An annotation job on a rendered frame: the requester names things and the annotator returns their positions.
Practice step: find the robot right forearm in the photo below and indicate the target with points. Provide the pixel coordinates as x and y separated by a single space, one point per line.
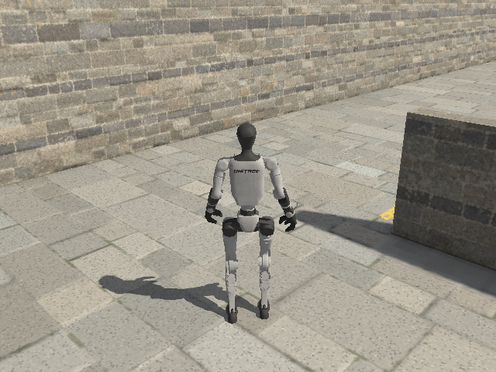
286 205

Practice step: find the robot left forearm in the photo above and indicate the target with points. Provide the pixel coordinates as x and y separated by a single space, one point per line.
212 203

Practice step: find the robot right upper arm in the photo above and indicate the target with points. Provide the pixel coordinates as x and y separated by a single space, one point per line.
275 175

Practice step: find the robot left upper arm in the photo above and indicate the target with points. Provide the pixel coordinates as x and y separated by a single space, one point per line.
219 176

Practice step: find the right robot foot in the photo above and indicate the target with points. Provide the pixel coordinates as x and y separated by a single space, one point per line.
264 311

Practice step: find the left robot hand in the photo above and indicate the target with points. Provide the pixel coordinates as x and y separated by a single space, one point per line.
209 218

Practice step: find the robot torso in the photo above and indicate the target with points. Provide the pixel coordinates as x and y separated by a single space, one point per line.
247 187

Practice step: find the right robot hand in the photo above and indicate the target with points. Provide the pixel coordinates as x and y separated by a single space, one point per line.
291 220

